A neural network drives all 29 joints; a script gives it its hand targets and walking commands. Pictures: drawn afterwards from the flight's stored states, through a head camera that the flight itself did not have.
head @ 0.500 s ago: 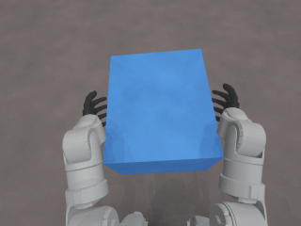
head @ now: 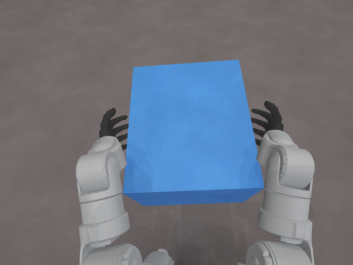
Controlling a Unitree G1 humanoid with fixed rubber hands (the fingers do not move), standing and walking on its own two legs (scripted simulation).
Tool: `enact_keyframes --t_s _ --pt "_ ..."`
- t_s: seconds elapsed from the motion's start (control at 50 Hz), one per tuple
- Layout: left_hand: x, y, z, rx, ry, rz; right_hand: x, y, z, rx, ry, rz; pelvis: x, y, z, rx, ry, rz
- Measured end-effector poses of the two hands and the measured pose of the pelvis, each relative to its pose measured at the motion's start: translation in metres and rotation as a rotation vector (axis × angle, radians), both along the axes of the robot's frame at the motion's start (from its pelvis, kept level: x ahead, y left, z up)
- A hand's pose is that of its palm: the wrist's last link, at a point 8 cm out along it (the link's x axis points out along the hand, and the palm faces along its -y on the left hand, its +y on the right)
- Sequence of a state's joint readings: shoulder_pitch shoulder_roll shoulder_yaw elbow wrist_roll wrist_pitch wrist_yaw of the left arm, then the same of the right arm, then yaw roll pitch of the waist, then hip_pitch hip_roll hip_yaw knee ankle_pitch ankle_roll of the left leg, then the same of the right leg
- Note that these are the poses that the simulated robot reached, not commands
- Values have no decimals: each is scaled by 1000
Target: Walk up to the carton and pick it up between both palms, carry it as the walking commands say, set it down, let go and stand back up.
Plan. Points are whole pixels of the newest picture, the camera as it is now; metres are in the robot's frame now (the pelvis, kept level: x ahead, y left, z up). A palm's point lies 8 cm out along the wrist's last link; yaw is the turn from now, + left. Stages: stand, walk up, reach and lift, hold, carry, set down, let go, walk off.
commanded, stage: carry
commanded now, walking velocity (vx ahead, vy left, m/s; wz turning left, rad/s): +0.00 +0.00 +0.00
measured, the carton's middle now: (189, 135) +0.40 -0.01 +0.02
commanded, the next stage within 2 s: none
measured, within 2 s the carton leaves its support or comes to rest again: neither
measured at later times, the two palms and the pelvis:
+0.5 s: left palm (81, 152) +0.31 +0.21 +0.11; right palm (248, 140) +0.33 -0.12 +0.11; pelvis -0.02 +0.03 +0.01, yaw +3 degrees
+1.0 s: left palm (63, 195) +0.22 +0.22 +0.11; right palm (254, 181) +0.24 -0.11 +0.12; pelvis -0.09 +0.03 +0.01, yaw +3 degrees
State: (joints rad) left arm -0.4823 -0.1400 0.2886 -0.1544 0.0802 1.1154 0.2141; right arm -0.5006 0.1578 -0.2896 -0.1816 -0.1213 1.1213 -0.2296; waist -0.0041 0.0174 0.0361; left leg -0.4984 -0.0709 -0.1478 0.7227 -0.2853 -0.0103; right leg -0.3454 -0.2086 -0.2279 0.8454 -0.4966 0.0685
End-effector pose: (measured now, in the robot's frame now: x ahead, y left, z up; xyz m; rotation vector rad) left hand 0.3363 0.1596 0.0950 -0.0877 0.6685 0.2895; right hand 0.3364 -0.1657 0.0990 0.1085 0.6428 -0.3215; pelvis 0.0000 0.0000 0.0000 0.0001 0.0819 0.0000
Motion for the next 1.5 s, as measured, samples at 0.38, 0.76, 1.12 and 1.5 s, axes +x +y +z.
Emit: enact_keyframes --t_s 0.38,0.76,1.12,1.5 --pt "-14 34 10 18 19 43 -3 34 1 10 24 44 -12 16 14 -12 13 32" --pt "-70 60 15 2 10 61 -50 61 13 -4 13 68 -54 34 14 -22 -25 61" --pt "-124 54 18 9 33 36 -111 55 15 -24 32 62 -100 32 11 -30 -89 56" --pt "-113 54 16 7 43 27 -100 55 16 -41 41 67 -92 30 10 -23 -84 59"
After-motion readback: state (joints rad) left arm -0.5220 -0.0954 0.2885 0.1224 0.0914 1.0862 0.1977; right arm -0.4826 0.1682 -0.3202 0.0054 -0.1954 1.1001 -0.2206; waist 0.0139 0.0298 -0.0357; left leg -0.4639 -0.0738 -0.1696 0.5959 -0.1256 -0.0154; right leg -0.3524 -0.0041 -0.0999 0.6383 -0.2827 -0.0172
